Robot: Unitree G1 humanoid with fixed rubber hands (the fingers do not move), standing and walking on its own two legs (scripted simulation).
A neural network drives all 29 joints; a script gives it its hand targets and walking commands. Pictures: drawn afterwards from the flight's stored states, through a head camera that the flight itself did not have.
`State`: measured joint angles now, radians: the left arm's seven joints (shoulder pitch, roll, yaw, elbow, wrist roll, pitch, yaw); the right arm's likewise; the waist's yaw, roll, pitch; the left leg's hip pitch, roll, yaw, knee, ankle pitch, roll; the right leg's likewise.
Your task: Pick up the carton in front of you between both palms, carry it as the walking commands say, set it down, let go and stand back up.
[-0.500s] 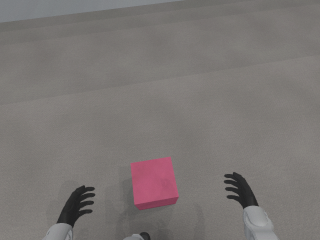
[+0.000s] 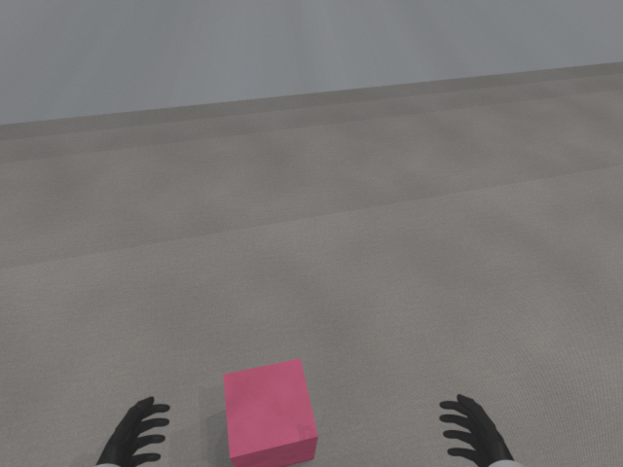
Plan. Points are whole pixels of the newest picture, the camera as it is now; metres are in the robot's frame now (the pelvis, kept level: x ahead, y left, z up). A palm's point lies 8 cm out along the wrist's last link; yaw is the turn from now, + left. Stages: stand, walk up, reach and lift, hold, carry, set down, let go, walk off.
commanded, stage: let go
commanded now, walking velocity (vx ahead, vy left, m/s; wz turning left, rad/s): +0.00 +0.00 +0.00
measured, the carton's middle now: (270, 418) +0.38 +0.08 -0.65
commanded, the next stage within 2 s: stand in 0.12 s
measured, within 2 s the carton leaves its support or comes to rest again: neither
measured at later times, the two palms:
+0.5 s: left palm out of the picture +0.14 +0.32 -0.10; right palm out of the picture +0.13 -0.26 -0.07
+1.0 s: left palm out of the picture +0.12 +0.32 -0.10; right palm out of the picture +0.10 -0.27 -0.09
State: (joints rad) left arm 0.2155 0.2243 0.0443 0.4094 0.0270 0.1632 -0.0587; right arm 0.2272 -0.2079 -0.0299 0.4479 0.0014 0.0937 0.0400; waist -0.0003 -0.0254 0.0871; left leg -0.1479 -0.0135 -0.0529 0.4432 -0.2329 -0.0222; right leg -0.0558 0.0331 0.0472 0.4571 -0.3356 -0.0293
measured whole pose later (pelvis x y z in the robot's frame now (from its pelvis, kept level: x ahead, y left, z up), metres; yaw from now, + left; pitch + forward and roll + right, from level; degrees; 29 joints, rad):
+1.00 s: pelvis +0.00 +0.04 +0.00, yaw -2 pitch -2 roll +0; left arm 0.19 0.37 0.01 0.84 0.03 0.00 0.03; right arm 0.13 -0.34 -0.03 0.93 -0.03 -0.01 -0.01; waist -0.01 -0.04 0.02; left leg -0.18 -0.03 0.00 0.44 -0.23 0.03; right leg -0.08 0.00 0.09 0.41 -0.30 0.02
